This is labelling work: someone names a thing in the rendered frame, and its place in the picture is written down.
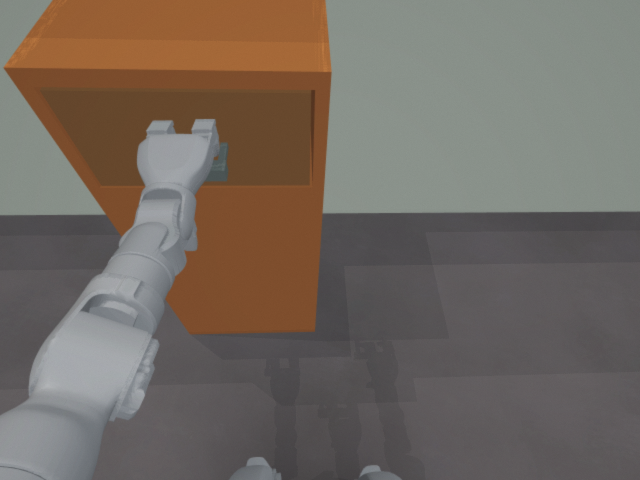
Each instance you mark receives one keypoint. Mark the right robot shin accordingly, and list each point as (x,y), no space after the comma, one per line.
(368,469)

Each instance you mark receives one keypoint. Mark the robot left hand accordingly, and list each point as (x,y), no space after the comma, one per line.
(182,159)

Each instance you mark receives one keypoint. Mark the robot shin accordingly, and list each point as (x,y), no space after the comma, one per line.
(257,461)
(368,469)

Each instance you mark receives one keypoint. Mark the drawer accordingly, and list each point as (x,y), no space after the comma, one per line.
(268,131)

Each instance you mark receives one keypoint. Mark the left robot shin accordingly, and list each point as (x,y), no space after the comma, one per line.
(257,461)

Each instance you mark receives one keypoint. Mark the robot left upper arm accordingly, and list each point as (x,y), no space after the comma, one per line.
(98,370)

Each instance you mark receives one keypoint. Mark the robot left forearm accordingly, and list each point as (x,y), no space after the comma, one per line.
(133,286)

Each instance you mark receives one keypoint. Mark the cabinet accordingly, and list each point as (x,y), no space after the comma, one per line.
(256,266)

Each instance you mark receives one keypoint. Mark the handle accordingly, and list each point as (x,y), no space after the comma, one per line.
(219,169)

